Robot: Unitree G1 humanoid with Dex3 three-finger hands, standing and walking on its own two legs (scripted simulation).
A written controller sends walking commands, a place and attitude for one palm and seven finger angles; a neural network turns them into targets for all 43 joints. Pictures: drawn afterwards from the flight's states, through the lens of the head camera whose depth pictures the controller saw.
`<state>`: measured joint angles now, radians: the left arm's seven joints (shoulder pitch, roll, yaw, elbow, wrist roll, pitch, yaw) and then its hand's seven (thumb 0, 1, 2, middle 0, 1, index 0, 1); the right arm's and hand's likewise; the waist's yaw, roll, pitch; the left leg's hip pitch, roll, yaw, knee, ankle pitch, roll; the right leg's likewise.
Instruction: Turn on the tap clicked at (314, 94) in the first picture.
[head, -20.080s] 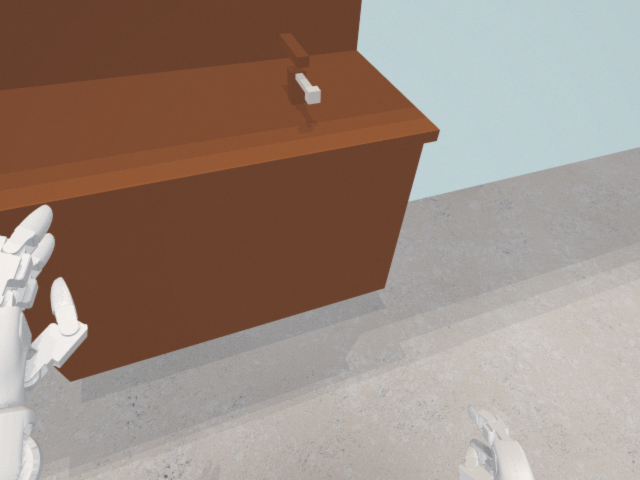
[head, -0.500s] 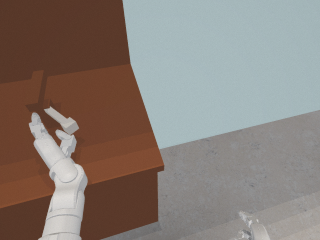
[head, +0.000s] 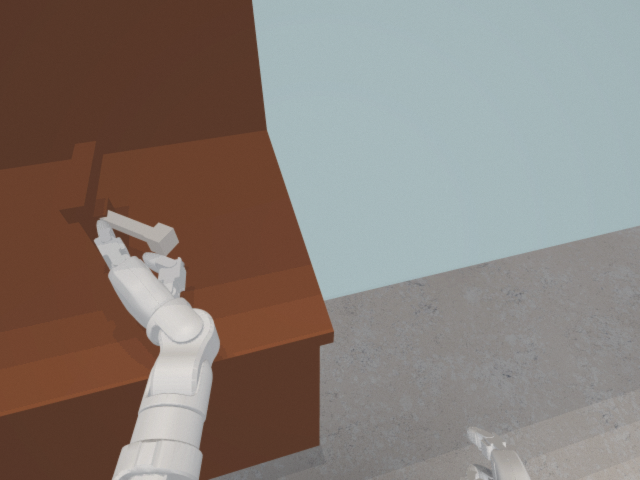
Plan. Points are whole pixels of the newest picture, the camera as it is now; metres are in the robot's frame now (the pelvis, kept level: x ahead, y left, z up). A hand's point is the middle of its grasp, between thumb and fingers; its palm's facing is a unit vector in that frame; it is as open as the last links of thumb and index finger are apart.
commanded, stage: push the lever round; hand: left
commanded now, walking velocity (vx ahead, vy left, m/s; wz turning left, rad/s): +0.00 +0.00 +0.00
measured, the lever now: (162, 239) +0.38 +0.24 +0.10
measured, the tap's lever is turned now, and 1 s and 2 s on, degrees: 50 86 86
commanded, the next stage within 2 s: lift the hand up off the lever in 0.88 s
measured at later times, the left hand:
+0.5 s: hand (201, 252) +0.38 +0.19 +0.08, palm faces +0.84 -0.54 -0.09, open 7.8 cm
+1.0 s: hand (205, 236) +0.40 +0.19 +0.09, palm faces +0.84 -0.53 -0.10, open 8.0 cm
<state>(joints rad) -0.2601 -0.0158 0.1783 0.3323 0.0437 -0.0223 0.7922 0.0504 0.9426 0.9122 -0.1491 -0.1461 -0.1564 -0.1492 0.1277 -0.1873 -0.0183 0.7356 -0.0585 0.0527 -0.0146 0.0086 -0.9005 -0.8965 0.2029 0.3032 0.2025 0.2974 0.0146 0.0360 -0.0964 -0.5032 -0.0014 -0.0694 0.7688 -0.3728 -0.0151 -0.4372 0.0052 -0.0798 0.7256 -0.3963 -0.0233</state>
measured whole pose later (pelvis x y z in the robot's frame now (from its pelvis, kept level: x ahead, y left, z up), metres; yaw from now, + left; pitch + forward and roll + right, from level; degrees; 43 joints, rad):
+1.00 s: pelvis -0.01 -0.03 +0.00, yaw +0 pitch +9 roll +0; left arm -0.55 0.03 0.35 0.68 0.10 -0.07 0.90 0.02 0.90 0.90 -0.15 -0.15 -0.11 -0.13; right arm 0.18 -0.21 -0.04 0.78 -0.08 0.08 0.00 0.01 -0.90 -0.90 0.20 0.30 0.20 0.30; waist -0.05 0.04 -0.13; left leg -0.56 0.02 -0.08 0.76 -0.35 -0.04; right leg -0.51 0.02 -0.09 0.75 -0.40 -0.05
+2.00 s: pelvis +0.01 -0.02 +0.01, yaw +0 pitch +4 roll +0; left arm -0.36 -0.06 0.21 0.32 0.05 0.15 0.86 0.02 0.90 0.90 -0.15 -0.15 -0.16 -0.15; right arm 0.12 -0.19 -0.03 0.76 -0.06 0.08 0.01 0.01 -0.90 -0.90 0.20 0.30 0.20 0.30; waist 0.03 0.04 -0.09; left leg -0.37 0.01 -0.07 0.65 -0.34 -0.03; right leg -0.31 0.01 -0.08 0.63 -0.38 -0.04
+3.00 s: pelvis +0.01 -0.01 +0.02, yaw +0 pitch +0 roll +0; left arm -0.38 -0.03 0.21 0.21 0.01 0.29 0.82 0.02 0.90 0.90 -0.15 -0.15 -0.16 -0.15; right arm 0.05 -0.19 0.00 0.78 -0.04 0.05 -0.02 0.01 -0.90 -0.90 0.20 0.30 0.20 0.30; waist 0.05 0.03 -0.05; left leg -0.25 0.01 -0.06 0.53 -0.28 -0.03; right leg -0.20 0.01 -0.08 0.52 -0.32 -0.04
